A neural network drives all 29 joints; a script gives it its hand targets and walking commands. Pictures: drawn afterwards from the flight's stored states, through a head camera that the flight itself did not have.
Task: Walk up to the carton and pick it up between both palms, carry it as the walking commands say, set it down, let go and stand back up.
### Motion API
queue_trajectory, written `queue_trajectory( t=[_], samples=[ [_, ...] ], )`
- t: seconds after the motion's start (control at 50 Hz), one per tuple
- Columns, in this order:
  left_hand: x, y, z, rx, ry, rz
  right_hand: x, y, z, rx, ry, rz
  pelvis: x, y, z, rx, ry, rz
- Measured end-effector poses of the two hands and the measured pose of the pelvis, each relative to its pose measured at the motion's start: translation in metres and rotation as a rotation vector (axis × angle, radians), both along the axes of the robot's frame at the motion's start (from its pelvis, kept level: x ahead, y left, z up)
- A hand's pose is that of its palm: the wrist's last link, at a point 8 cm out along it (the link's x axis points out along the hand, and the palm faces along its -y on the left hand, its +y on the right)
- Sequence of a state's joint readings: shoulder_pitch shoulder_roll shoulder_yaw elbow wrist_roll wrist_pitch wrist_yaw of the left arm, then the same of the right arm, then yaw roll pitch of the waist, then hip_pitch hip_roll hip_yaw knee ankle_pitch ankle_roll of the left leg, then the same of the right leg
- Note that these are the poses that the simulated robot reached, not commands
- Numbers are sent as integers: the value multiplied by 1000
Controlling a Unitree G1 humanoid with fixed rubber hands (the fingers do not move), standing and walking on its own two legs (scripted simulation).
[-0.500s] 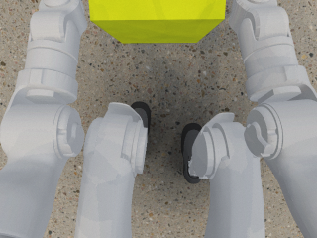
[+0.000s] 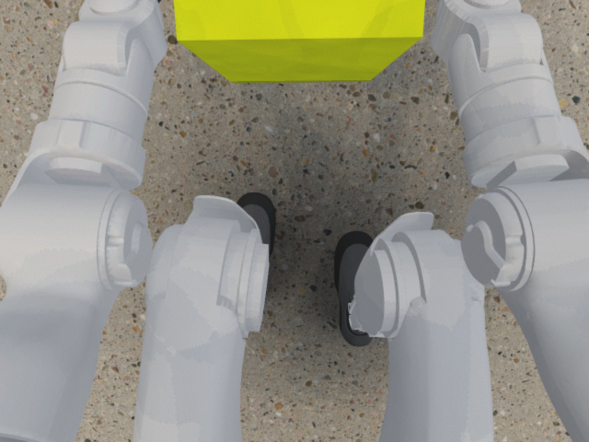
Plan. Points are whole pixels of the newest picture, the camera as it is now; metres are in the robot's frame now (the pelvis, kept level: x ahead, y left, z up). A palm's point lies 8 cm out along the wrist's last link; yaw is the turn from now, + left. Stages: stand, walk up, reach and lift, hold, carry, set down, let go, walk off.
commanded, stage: set down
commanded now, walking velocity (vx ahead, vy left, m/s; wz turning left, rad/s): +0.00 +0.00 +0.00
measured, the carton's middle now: out of the picture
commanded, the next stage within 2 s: none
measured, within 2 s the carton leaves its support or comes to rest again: neither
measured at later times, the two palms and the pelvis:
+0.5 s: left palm out of the picture +0.53 +0.21 -0.16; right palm out of the picture +0.56 -0.09 -0.16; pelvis +0.00 -0.01 -0.01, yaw +0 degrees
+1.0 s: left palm out of the picture +0.53 +0.21 -0.16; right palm out of the picture +0.56 -0.09 -0.16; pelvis +0.01 +0.00 -0.01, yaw +0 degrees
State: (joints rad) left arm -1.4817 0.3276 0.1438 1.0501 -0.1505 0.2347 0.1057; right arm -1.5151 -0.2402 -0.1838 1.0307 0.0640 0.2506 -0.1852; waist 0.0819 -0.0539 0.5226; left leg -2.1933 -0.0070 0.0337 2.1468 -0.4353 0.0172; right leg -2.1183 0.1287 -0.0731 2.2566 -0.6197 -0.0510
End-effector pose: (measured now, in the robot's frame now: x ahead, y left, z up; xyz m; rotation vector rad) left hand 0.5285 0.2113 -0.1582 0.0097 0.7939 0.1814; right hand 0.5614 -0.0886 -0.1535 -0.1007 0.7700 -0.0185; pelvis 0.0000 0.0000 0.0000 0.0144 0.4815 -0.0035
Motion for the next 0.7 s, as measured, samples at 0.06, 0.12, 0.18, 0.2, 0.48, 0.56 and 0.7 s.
queue_trajectory(
  t=[0.06, 0.12, 0.18, 0.2, 0.48, 0.56, 0.7],
  samples=[
    [1, 1, 1, 9, 2, 12, -2, 0, -3, 14, 3, 14, 0, -1, -2, 5, -3, -2],
    [1, 0, 0, 6, 1, 8, -3, -2, -5, 23, 3, 17, -1, -3, -4, 11, -3, -5],
    [1, 1, 0, 5, 0, 9, -3, -2, -6, 34, 0, 24, -2, -4, -6, 15, -4, -7],
    [1, 1, 0, 3, -1, 11, -3, -3, -6, 36, 0, 28, -2, -5, -6, 17, -4, -8],
    [2, 1, -1, 0, -2, -6, -1, -4, -7, 51, 2, 45, 2, -7, -9, 20, 19, -15],
    [2, 2, -1, -6, -1, -4, -1, -5, -7, 51, 4, 52, 6, -6, -10, 21, 36, -14],
    [2, 3, -2, -25, -4, -8, 0, -5, -7, 54, 5, 61, 9, -4, -11, 18, 49, -15]
  ],
)
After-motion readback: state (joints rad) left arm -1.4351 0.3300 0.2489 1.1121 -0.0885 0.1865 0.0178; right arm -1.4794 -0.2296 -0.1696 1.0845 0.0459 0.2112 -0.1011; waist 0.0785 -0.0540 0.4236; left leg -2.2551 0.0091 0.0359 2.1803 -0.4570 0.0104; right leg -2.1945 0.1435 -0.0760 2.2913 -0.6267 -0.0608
